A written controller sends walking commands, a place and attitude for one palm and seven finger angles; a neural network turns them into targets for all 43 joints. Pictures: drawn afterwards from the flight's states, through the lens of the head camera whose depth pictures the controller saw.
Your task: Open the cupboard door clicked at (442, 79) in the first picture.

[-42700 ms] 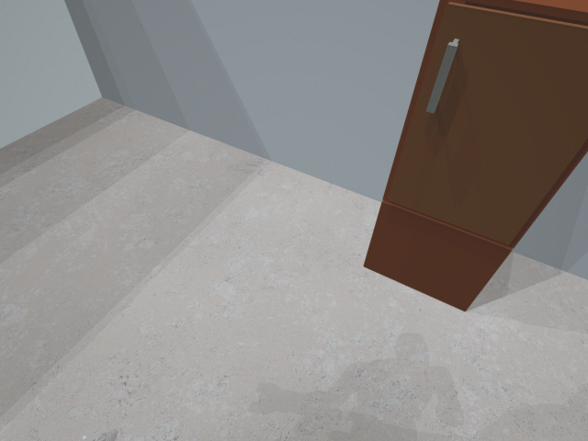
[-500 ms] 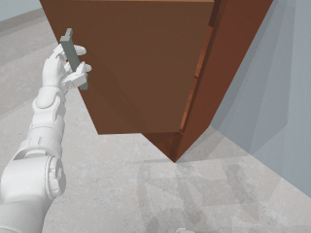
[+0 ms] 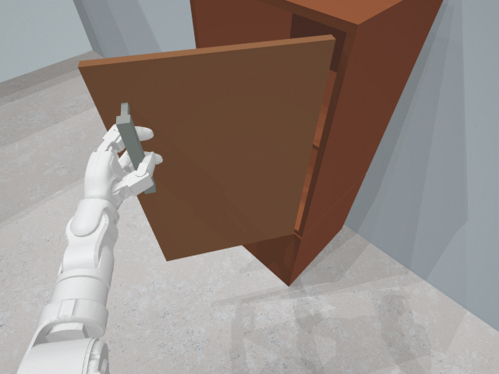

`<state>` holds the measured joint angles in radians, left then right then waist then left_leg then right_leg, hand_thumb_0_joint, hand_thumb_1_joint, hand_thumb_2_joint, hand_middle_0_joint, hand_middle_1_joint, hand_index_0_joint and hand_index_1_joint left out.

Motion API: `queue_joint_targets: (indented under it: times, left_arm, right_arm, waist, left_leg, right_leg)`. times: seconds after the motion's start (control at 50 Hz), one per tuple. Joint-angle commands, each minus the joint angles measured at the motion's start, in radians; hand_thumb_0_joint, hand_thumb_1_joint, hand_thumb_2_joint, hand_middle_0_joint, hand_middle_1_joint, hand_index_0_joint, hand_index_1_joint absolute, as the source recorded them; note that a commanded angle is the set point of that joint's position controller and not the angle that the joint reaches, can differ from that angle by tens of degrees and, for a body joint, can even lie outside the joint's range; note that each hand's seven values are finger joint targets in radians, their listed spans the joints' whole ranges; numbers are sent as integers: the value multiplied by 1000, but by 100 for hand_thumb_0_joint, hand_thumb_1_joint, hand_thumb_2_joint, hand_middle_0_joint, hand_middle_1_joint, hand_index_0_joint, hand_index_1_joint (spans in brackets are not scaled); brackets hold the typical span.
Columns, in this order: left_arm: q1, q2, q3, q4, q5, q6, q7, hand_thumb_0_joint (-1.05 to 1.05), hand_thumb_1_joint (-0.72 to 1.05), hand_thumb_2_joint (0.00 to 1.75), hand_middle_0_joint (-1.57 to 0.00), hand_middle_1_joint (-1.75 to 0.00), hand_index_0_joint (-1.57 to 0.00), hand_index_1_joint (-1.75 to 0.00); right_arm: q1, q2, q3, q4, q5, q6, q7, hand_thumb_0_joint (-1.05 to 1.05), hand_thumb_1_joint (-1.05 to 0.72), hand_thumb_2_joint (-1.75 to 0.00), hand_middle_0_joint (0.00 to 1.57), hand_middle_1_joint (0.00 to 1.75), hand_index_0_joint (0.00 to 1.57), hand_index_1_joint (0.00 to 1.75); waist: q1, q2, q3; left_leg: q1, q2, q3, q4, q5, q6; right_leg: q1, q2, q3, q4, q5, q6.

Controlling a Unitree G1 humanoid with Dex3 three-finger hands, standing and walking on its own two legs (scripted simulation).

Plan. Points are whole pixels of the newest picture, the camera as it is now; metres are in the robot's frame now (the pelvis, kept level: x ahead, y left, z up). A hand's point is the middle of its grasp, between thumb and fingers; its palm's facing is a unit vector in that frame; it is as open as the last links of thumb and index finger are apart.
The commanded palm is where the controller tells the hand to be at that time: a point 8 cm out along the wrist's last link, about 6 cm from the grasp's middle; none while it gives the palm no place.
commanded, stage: pull the door open along its arc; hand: left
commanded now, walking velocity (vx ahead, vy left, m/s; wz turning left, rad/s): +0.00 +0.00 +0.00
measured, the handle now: (138, 150) +0.46 +0.19 +0.12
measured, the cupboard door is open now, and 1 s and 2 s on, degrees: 58 87 86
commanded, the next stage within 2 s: open thumb and fingers to let go in 0.50 s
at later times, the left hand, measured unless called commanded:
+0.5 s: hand (206, 252) +0.26 +0.06 +0.13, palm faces +0.31 -0.95 +0.02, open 6.7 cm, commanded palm +0.19 +0.10 +0.12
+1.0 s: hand (205, 249) +0.26 +0.06 +0.12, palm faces +0.41 -0.91 +0.01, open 10.2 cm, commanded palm +0.22 +0.10 +0.12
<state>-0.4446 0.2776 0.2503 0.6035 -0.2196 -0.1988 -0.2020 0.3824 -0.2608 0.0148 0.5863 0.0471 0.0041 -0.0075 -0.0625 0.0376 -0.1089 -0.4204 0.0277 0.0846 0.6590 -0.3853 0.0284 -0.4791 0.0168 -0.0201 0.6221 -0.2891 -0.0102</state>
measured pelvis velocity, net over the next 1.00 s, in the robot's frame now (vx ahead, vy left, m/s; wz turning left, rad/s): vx -0.02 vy -0.04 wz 0.08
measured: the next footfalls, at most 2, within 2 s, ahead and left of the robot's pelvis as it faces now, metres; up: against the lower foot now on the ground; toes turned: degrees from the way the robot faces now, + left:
none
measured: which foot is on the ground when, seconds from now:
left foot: down 0.00-1.00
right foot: down 0.00-1.00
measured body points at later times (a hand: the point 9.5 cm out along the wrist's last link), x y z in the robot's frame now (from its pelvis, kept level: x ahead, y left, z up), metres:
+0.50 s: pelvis +0.01 -0.03 +0.01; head -0.02 -0.05 +0.45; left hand +0.23 +0.11 +0.13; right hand +0.24 -0.19 -0.06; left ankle -0.04 +0.09 -0.72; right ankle +0.01 -0.12 -0.72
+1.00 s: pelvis -0.02 -0.04 +0.01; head -0.03 -0.07 +0.46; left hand +0.24 +0.11 +0.13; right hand +0.18 -0.24 -0.09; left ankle -0.04 +0.09 -0.72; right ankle +0.01 -0.12 -0.72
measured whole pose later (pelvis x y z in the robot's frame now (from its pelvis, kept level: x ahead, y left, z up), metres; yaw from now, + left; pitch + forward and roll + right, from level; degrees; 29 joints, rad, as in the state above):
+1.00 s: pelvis -0.02 -0.04 +0.01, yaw +5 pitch -3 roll +0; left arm 0.09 -0.08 -0.21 -0.11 0.02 0.09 0.50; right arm 0.16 -0.19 0.02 0.61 -0.04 0.08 -0.03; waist 0.02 0.06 -0.01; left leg -0.19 0.03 -0.01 0.55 -0.32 -0.02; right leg -0.22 0.02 -0.11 0.54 -0.27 -0.06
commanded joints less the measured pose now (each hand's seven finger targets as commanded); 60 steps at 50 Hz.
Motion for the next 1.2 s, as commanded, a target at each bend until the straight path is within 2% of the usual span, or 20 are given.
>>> queue_joint_targets:
  times: [0.0, 0.02, 0.04, 0.08, 0.12, 0.22, 0.26, 0.32, 0.4, 0.48, 0.52, 0.58, 0.6, 0.68, 0.76, 0.9, 0.98, 1.02, 1.1, 1.18]
  left_arm:
    - [-57, 56, 100, -495, -81, -4, 146, 0, 90, 90, -40, -135, -40, -135]
    - [26, -49, -5, -547, -56, 23, 212, 0, 90, 90, -40, -135, -40, -135]
    - [94, -78, -24, -601, -46, 38, 256, 0, 90, 90, -40, -135, -40, -135]
    - [214, -75, -27, -702, -6, 64, 340, 0, 90, 90, -40, -135, -40, -135]
    - [297, -142, -97, -833, 43, 102, 416, 0, 90, 90, -40, -135, -40, -135]
    - [474, -223, -213, -1048, 150, 217, 571, 0, 90, 90, -40, -135, -40, -135]
    - [529, -257, -264, -1089, 186, 257, 610, 0, 90, 90, -40, -135, -40, -135]
    - [659, -284, -317, -1128, 231, 297, 651, 0, 90, 90, -40, -135, -40, -135]
    - [706, -353, -415, -1153, 286, 330, 692, 0, 90, 90, -40, -135, -40, -135]
    - [617, -462, -523, -1145, 285, 346, 730, 0, 90, 90, -40, -135, -40, -135]
    - [571, -480, -549, -1131, 279, 341, 738, 0, 90, 90, -40, -135, -40, -135]
    - [372, -410, -495, -1067, 279, 323, 755, 0, 90, 90, -40, -135, -40, -135]
    - [373, -401, -478, -1060, 281, 317, 758, 0, 83, 87, -40, -134, -40, -134]
    - [365, -396, -479, -997, 277, 292, 735, 0, 55, 75, -38, -131, -38, -131]
    - [345, -383, -463, -989, 264, 258, 703, 0, 27, 63, -35, -128, -35, -128]
    - [305, -372, -451, -951, 264, 214, 698, 0, -22, 42, -32, -123, -32, -123]
    - [283, -363, -434, -920, 256, 209, 704, 0, -50, 30, -30, -120, -30, -120]
    - [282, -375, -443, -926, 256, 209, 703, 0, -50, 30, -30, -120, -30, -120]
    - [279, -399, -461, -902, 262, 220, 705, 0, -50, 30, -27, -100, -27, -100]
    - [268, -427, -491, -903, 283, 234, 724, 0, -50, 30, -23, -80, -23, -80]
  right_arm:
    - [-141, -80, -48, -177, 12, -82, 5, 0, -90, -90, 20, 30, 20, 30]
    - [-159, -77, -45, -174, 4, -92, 15, 0, -90, -90, 20, 30, 20, 30]
    - [-166, -75, -44, -173, 3, -97, 22, 0, -90, -90, 20, 30, 20, 30]
    - [-184, -77, -49, -172, -12, -92, 26, 0, -90, -90, 20, 30, 20, 30]
    - [-217, -55, -40, -187, -22, -79, 33, 0, -90, -90, 20, 30, 20, 30]
    - [-295, -22, -22, -210, -45, -16, 25, 0, -90, -90, 20, 30, 20, 30]
    - [-316, -11, -14, -217, -55, 11, 23, 0, -90, -90, 20, 30, 20, 30]
    - [-347, 4, -9, -226, -66, 50, 25, 0, -90, -90, 20, 30, 20, 30]
    - [-386, 16, -7, -222, -77, 84, 36, 0, -90, -90, 20, 30, 20, 30]
    - [-425, 15, -6, -204, -77, 85, 48, 0, -90, -90, 20, 30, 20, 30]
    - [-435, 11, -9, -193, -77, 76, 45, 0, -90, -90, 20, 30, 20, 30]
    - [-429, 10, -1, -168, -78, 65, 17, 0, -90, -90, 20, 30, 20, 30]
    - [-434, 12, -8, -170, -82, 59, 10, 0, -90, -90, 20, 30, 20, 30]
    - [-412, 16, -3, -162, -80, 46, -12, 0, -90, -90, 20, 30, 20, 30]
    - [-401, 17, -7, -157, -79, 36, -28, 0, -90, -90, 20, 30, 20, 30]
    - [-394, 18, -12, -151, -79, 18, -29, 0, -90, -90, 20, 30, 20, 30]
    - [-399, 17, -11, -146, -79, 10, -30, 0, -90, -90, 20, 30, 20, 30]
    - [-402, 17, -11, -150, -79, 11, -28, 0, -90, -90, 20, 30, 20, 30]
    - [-397, 17, -10, -149, -78, 15, -22, 0, -90, -90, 20, 30, 20, 30]
    - [-399, 17, -11, -146, -75, 24, -11, 0, -90, -90, 20, 30, 20, 30]
  waist:
    - [159, -28, -260]
    - [132, -5, -227]
    - [126, -42, -195]
    - [131, -98, -191]
    - [132, -81, -199]
    - [126, -63, -134]
    - [128, -44, -113]
    - [136, -74, -95]
    - [134, -61, -64]
    - [106, -71, -37]
    - [92, -98, -39]
    - [68, -122, -10]
    - [86, -103, -35]
    - [89, -164, -52]
    - [94, -147, -88]
    - [98, -113, -56]
    - [100, -134, -27]
    - [101, -122, -32]
    - [98, -127, -8]
    - [98, -82, -15]
  left_leg:
    - [81, -16, -47, -88, 484, -19]
    - [113, -10, -43, -103, 477, -26]
    - [117, -3, -53, -112, 476, -31]
    - [125, -2, -54, -114, 478, -31]
    - [139, -8, -41, -126, 467, -31]
    - [153, -10, -47, -144, 403, -31]
    - [161, -14, -51, -145, 398, -30]
    - [167, -15, -55, -137, 397, -24]
    - [173, -19, -62, -113, 391, -24]
    - [185, -21, -78, -81, 356, -21]
    - [197, -26, -81, -66, 322, -17]
    - [189, -43, -91, -69, 264, -12]
    - [200, -46, -87, -68, 259, -11]
    - [198, -54, -92, -87, 243, -6]
    - [210, -52, -88, -109, 248, -5]
    - [223, -45, -84, -128, 227, -5]
    - [223, -44, -83, -135, 207, -5]
    - [232, -43, -79, -144, 209, -5]
    - [237, -39, -84, -161, 203, -6]
    - [245, -30, -93, -170, 218, -14]
  right_leg:
    - [279, 2, -43, -38, 418, -14]
    - [269, 1, -46, -43, 399, -12]
    - [259, 0, -56, -50, 384, -11]
    - [298, -5, -56, -50, 391, -11]
    - [326, -15, -50, -51, 413, -11]
    - [356, -25, -37, -78, 374, -19]
    - [360, -27, -36, -84, 372, -25]
    - [376, -28, -26, -99, 395, -31]
    - [358, -30, -14, -106, 394, -39]
    - [309, -35, -13, -120, 350, -35]
    - [285, -44, -3, -138, 302, -26]
    - [263, -57, 25, -181, 212, -15]
    - [276, -61, 35, -188, 198, -15]
    - [313, -78, 56, -215, 201, 0]
    - [352, -87, 69, -222, 226, 5]
    - [328, -78, 59, -240, 126, -7]
    - [315, -78, 62, -269, 66, -5]
    - [315, -75, 54, -268, 56, -9]
    - [298, -65, 29, -266, 31, -15]
    - [288, -51, -6, -228, 55, -30]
